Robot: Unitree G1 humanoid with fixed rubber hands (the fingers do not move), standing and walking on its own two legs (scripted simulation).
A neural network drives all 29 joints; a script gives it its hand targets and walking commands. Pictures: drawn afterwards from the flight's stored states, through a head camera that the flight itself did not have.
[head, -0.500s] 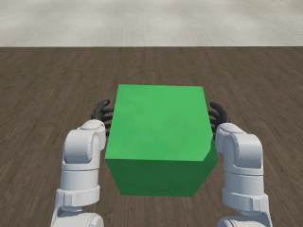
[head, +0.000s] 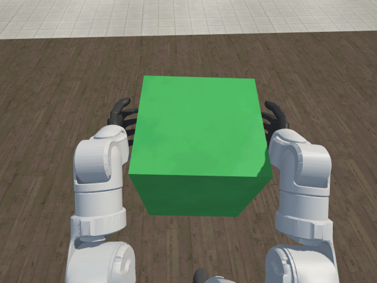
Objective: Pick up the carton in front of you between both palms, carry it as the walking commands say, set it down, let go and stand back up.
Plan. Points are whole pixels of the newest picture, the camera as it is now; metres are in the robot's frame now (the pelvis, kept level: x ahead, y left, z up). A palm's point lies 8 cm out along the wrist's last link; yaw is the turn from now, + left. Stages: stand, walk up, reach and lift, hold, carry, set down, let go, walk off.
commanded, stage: carry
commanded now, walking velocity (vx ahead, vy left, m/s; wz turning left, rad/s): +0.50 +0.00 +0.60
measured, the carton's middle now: (196, 154) +0.38 -0.02 +0.05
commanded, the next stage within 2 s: none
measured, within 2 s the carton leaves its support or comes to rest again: neither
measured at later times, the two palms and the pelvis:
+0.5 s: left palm (96, 61) +0.67 +0.24 +0.08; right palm (201, 46) +0.73 -0.05 +0.09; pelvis +0.34 +0.02 -0.04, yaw +12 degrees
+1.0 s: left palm (99, 7) +0.99 +0.30 +0.08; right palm (181, 1) +1.05 +0.00 +0.07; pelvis +0.66 +0.07 -0.06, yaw +11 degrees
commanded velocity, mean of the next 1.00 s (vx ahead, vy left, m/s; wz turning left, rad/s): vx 0.50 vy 0.00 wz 0.05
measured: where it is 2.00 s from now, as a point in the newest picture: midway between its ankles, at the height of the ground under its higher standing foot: (167, 126)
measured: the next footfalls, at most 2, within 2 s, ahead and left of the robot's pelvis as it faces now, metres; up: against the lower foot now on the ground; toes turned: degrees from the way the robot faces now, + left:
left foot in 0.46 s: +0.46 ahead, +0.08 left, -0.02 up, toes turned +15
right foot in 0.94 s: +0.80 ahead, +0.06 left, -0.05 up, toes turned +9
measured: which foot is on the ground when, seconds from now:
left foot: down 0.00-0.00, up 0.02-0.44, down 0.46-0.94, up 0.96-1.00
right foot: down 0.00-0.46, up 0.48-0.92, down 0.94-1.00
